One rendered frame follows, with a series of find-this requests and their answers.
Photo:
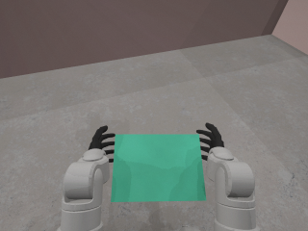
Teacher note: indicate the left robot forearm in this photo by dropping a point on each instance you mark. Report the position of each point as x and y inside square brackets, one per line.
[83, 192]

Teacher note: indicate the carton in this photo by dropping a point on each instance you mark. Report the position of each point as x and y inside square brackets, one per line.
[157, 167]

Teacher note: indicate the left robot hand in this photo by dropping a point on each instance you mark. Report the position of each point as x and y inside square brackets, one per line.
[97, 139]

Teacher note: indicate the right robot hand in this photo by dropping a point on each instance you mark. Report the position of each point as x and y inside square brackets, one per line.
[215, 139]

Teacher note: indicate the right robot forearm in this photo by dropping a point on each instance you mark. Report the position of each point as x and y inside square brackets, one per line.
[234, 191]

